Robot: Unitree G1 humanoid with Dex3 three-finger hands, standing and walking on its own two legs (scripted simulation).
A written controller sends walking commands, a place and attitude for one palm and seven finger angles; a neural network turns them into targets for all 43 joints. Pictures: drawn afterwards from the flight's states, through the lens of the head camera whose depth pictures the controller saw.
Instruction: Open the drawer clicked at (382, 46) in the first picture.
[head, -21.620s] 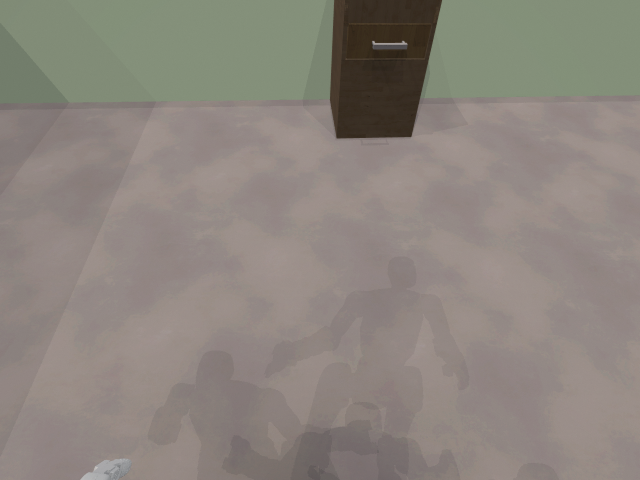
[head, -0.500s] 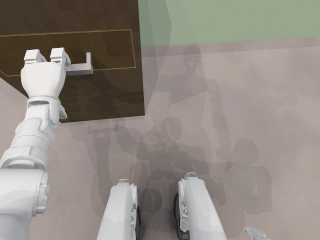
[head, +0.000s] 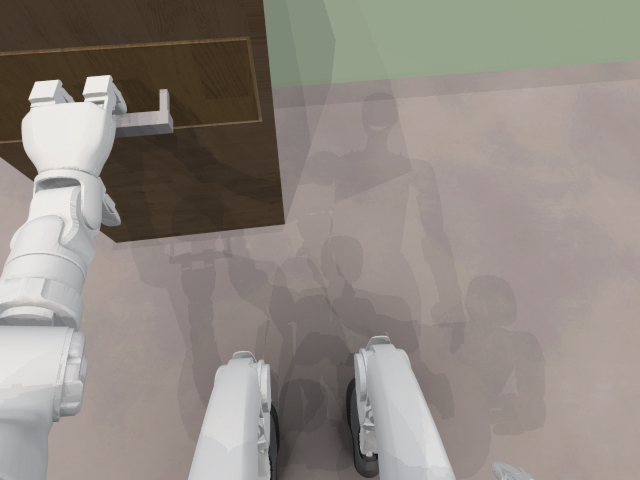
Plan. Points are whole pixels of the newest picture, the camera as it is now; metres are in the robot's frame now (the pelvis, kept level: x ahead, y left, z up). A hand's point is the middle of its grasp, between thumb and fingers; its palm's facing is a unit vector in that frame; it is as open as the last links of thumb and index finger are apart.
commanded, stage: lower the fingers behind the handle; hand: left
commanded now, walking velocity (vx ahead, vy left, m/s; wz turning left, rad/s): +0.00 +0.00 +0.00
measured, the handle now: (109, 114) +0.58 +0.27 -0.03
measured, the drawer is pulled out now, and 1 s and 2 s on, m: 0.00 0.00 0.00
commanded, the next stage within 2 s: lift the fingers back up to retry in 0.04 s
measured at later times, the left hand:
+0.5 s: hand (93, 157) +0.50 +0.26 +0.00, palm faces -0.07 -0.03 -1.00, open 13.9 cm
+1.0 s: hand (82, 147) +0.50 +0.26 +0.02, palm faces -0.10 -0.08 -0.99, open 13.9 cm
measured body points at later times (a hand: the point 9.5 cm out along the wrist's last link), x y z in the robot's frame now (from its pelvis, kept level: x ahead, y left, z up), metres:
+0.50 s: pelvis +0.02 +0.00 +0.04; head +0.20 +0.01 +0.45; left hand +0.50 +0.26 +0.05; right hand +0.08 -0.26 -0.09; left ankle +0.05 +0.10 -0.52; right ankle +0.10 -0.13 -0.52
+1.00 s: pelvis +0.05 +0.01 +0.09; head +0.22 +0.03 +0.51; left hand +0.50 +0.26 +0.08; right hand +0.11 -0.26 -0.04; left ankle +0.05 +0.10 -0.52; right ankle +0.10 -0.13 -0.52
